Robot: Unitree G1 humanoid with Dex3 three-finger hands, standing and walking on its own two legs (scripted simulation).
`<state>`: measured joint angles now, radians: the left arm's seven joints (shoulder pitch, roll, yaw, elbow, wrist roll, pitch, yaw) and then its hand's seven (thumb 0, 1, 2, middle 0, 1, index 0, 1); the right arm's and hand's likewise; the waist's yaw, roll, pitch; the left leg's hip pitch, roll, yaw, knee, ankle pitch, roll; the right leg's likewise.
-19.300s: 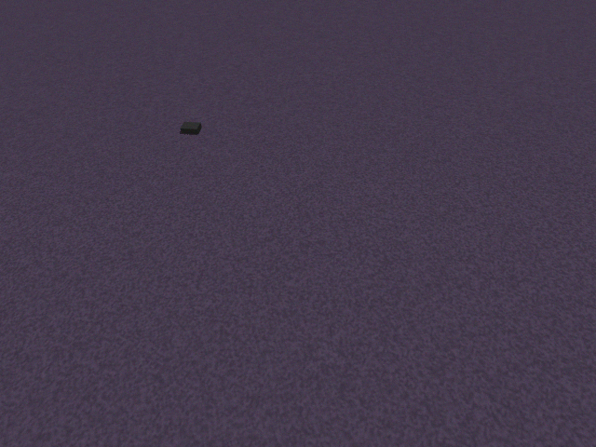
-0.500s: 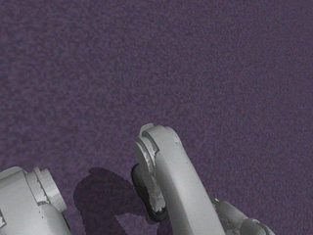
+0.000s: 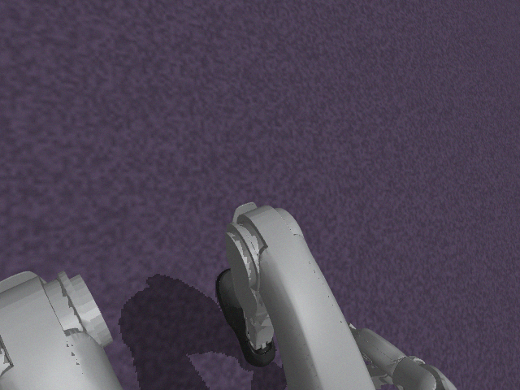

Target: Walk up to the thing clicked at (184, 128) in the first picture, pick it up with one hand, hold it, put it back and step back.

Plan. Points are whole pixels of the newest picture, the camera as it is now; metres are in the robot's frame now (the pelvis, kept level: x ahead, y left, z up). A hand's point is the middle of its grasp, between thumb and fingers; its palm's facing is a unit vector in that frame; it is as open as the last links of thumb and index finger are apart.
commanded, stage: close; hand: left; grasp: from above
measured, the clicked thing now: out of the picture +0.43 +0.33 -0.28
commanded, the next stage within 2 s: settle in 1.30 s
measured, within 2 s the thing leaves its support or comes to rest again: leaves its support in 1.70 s
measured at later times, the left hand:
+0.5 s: hand out of the picture +0.42 +0.33 -0.25, palm faces -0.43 -0.14 -0.89, open 11.1 cm
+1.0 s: hand out of the picture +0.41 +0.33 -0.25, palm faces -0.44 -0.15 -0.89, open 9.6 cm
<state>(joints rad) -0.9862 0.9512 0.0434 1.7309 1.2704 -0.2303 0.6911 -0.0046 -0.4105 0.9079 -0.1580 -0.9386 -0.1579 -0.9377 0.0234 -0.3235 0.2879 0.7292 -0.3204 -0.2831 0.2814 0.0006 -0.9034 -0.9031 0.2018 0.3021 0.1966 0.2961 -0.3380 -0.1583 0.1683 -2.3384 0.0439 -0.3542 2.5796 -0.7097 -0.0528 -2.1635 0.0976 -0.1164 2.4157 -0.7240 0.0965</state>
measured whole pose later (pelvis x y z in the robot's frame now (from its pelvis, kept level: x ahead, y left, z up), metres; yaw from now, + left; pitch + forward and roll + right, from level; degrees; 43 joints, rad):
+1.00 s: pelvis +0.00 +0.00 +0.00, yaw +0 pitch +25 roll -14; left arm -0.99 0.98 0.07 1.73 1.24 -0.24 0.65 0.00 0.18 0.31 -0.65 -0.47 -0.69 -0.42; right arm 0.04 -0.33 0.31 0.71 -0.32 -0.26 0.25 0.00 -0.90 -0.90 0.20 0.30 0.20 0.30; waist -0.35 -0.16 0.19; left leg -2.33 0.05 -0.35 2.56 -0.70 -0.06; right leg -2.17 0.10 -0.12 2.40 -0.70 0.10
